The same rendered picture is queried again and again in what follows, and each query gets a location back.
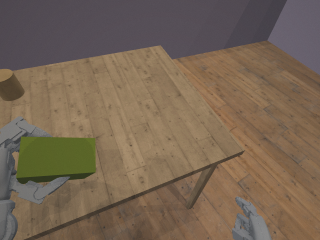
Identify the table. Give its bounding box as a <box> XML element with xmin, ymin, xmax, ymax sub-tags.
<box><xmin>0</xmin><ymin>45</ymin><xmax>245</xmax><ymax>240</ymax></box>

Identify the robot left hand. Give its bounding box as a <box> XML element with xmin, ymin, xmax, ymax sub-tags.
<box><xmin>0</xmin><ymin>116</ymin><xmax>70</xmax><ymax>204</ymax></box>

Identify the sponge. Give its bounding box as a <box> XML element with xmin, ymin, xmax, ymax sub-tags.
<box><xmin>16</xmin><ymin>136</ymin><xmax>96</xmax><ymax>184</ymax></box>

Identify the robot right hand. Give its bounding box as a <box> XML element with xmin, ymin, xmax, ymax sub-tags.
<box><xmin>232</xmin><ymin>196</ymin><xmax>272</xmax><ymax>240</ymax></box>

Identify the robot left forearm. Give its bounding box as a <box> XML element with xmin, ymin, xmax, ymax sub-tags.
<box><xmin>0</xmin><ymin>199</ymin><xmax>18</xmax><ymax>240</ymax></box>

